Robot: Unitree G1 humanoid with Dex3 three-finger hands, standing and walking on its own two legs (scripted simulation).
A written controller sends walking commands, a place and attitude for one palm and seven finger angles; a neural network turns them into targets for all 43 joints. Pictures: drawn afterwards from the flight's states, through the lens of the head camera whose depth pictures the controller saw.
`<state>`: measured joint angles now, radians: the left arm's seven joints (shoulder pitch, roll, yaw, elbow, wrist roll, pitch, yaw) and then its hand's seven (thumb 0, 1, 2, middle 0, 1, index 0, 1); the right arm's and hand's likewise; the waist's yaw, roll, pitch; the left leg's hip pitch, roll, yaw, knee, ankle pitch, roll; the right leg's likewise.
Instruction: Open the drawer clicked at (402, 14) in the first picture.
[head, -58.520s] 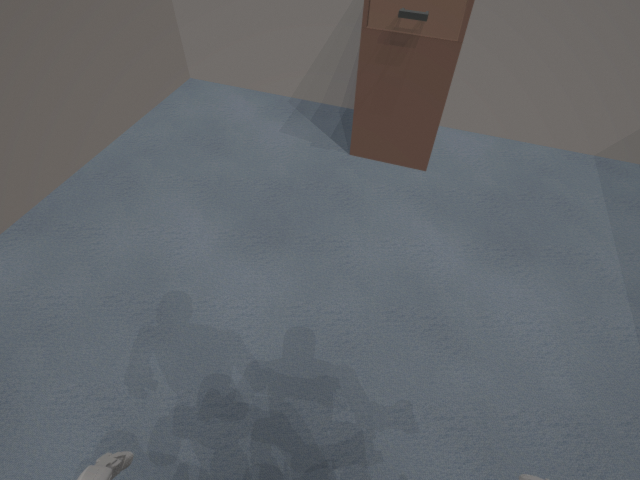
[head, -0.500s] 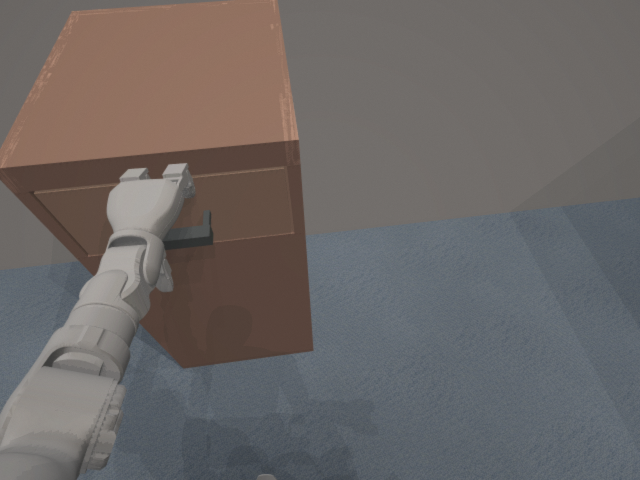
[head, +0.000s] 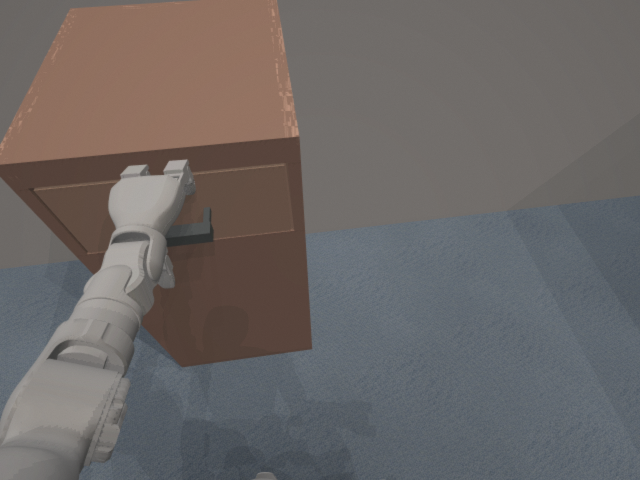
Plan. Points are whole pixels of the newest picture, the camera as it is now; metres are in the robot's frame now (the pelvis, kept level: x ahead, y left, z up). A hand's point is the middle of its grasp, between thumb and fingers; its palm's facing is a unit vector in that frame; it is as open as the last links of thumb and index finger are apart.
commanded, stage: lower the fingers behind the handle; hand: left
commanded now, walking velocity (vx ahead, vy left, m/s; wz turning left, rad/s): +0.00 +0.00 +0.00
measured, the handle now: (177, 225) +0.49 +0.22 -0.02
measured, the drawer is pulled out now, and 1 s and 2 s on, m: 0.00 0.00 0.00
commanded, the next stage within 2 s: lift the fingers back up to retry in 1.54 s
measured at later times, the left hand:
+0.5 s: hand (165, 226) +0.45 +0.21 +0.03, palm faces +0.03 +0.00 -1.00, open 13.7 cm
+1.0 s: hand (165, 227) +0.45 +0.22 +0.03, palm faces +0.06 +0.01 -1.00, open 13.7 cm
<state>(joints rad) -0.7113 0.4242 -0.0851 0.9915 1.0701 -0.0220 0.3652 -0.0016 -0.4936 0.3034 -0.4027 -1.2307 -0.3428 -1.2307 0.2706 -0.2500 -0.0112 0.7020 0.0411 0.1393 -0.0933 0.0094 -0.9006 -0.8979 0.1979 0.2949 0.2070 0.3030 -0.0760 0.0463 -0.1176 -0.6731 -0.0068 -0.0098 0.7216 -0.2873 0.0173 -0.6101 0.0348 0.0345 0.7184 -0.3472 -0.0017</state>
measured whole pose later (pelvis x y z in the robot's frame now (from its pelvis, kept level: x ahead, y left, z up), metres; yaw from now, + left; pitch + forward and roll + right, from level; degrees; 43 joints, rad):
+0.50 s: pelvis -0.01 +0.00 -0.01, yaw +0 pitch +15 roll -1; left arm -0.79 0.44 -0.11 1.05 1.07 0.00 0.39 0.00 -0.49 0.30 -0.38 -1.26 -0.31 -1.30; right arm 0.29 -0.26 0.00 0.68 0.04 0.13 -0.09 0.01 -0.90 -0.90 0.20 0.29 0.21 0.30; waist -0.09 0.04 -0.13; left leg -0.77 0.00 -0.02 0.79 -0.29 0.02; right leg -0.70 0.04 0.02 0.79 -0.36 -0.01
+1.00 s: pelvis -0.04 +0.00 -0.03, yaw +0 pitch +17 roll -2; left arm -0.90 0.46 -0.15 1.08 1.06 0.05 0.37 0.00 -0.49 0.30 -0.36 -1.29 -0.29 -1.33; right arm 0.29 -0.26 0.03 0.65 0.04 0.12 -0.11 0.01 -0.90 -0.90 0.20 0.30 0.21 0.30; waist -0.12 0.03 -0.13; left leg -0.90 -0.01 -0.03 0.90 -0.30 0.03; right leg -0.83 0.04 0.01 0.89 -0.36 0.01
